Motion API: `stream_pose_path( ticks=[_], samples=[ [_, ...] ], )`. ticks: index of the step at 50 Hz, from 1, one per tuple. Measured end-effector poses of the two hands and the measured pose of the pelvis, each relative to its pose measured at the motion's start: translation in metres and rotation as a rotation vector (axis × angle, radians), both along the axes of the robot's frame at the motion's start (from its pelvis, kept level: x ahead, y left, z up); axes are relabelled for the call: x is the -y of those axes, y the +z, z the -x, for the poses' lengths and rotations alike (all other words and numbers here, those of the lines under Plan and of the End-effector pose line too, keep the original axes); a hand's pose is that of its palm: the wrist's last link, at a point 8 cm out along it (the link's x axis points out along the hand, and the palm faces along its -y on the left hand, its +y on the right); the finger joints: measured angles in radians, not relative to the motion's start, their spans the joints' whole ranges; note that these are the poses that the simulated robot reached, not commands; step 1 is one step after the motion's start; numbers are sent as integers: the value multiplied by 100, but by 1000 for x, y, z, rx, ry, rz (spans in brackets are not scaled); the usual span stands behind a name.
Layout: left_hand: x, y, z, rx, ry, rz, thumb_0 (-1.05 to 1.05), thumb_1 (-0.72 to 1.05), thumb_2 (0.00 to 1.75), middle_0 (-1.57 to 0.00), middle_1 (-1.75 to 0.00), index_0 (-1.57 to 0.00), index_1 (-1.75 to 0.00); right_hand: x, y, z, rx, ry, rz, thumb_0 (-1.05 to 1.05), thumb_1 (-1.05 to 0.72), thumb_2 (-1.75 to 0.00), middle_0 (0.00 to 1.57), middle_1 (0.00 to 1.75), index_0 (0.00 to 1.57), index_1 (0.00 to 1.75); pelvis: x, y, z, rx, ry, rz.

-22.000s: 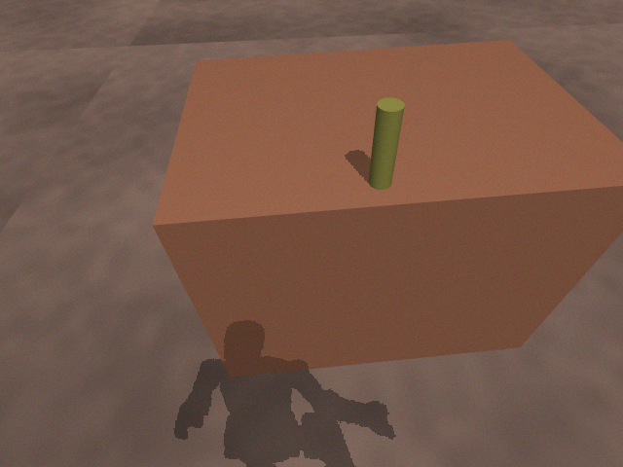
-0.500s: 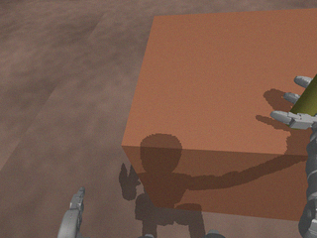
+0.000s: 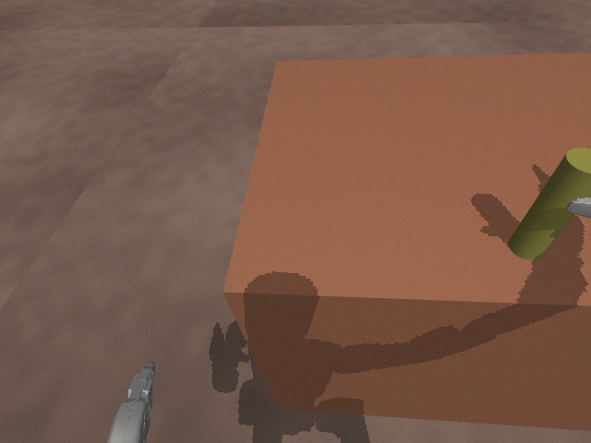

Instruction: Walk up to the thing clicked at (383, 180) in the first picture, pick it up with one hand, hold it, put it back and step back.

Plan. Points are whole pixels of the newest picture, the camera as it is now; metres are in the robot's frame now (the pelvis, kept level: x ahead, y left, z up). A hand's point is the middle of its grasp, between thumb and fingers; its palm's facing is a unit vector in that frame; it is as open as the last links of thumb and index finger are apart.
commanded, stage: rise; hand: right
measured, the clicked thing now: (552, 209) +0.42 -0.29 +0.09
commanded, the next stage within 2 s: sink last in 0.18 s
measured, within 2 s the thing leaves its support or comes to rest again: neither
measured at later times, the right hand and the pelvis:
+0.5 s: hand out of the picture +0.36 -0.43 +0.19, palm faces +0.62 +0.71 -0.32, open 17.5 cm; pelvis +0.01 +0.00 +0.02, yaw +0 degrees
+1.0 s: hand out of the picture +0.18 -0.26 +0.13, palm faces +0.35 +0.84 -0.42, open 17.5 cm; pelvis +0.00 +0.01 +0.03, yaw -1 degrees
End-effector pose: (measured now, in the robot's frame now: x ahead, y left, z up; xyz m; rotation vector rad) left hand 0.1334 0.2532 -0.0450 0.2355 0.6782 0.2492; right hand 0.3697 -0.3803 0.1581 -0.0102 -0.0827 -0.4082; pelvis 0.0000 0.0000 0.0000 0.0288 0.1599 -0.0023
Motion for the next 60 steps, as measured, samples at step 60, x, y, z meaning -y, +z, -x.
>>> stream_pose_path(
  ticks=[60],
  samples=[
    [-19, 2, -23, 46, -10, 81, -1, -50, 3, -5, -5, -7, -4, -103, -3, 250, -174, -32, 372, -1, 57, -5, 7, 6, 7, 5, -19, 27, 8, 210, -39, 44]
  ],
)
